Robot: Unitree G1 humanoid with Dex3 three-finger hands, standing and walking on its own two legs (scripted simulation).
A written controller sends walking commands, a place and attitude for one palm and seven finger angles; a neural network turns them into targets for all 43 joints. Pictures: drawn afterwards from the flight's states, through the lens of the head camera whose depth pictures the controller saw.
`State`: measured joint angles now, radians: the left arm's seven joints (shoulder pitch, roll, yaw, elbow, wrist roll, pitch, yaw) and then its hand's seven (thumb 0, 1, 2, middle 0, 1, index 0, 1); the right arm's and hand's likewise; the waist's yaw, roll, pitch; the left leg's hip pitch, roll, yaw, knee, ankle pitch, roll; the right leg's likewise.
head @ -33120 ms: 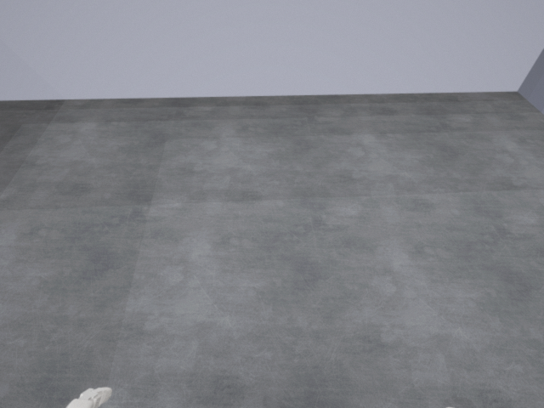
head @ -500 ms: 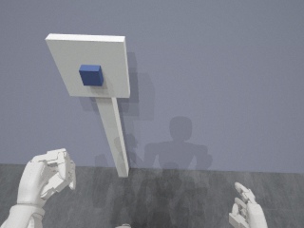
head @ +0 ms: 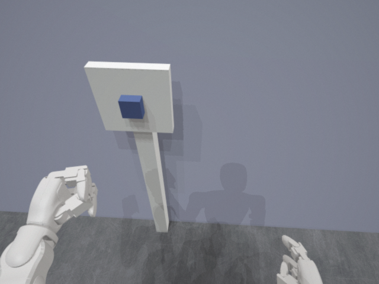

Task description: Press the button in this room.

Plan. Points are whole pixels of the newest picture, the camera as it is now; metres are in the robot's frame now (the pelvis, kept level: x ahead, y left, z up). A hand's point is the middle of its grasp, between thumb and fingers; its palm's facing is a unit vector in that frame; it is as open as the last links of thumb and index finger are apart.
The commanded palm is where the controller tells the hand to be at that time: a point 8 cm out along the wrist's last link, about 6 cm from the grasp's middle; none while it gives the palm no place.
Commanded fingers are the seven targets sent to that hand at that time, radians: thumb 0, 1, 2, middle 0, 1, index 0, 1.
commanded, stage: raise the hand and make a fist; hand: left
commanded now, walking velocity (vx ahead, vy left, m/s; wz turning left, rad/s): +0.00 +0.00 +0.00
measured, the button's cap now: (132, 106) +0.51 +0.19 +0.12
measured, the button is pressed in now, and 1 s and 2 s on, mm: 0 0 0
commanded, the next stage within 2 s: aim a knuckle at the button in 0.32 s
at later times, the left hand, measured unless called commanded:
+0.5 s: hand (106, 207) +0.22 +0.17 +0.11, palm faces +0.04 -1.00 -0.07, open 3.1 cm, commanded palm +0.21 +0.23 +0.11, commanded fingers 0.00 0.90 0.90 -1.30 -1.50 -1.30 -1.50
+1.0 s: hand (115, 172) +0.31 +0.18 +0.10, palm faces +0.02 -1.00 -0.03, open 3.1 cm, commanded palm +0.29 +0.23 +0.10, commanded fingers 0.00 0.90 0.90 -1.30 -1.50 -1.30 -1.50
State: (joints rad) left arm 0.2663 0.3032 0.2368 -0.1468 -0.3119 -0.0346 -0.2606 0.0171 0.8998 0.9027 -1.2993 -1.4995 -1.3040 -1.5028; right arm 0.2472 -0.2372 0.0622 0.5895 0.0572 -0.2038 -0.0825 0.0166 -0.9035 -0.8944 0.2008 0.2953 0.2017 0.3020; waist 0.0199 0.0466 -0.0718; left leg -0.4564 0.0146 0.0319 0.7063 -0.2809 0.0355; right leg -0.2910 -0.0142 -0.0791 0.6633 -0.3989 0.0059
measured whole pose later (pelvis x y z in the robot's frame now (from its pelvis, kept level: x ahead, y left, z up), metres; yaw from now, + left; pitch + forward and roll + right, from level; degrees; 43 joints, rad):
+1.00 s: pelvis +0.01 -0.03 +0.00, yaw -1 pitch +3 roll +0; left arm 0.00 0.30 0.28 0.22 -0.30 -0.13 -0.29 0.02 0.90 0.90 -1.30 -1.50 -1.30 -1.50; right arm 0.25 -0.27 0.01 0.63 0.06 -0.19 -0.09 0.02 -0.91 -0.89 0.20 0.29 0.20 0.30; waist 0.00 0.03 -0.05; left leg -0.45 0.03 0.04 0.67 -0.28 0.00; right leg -0.31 0.01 -0.07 0.67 -0.42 -0.03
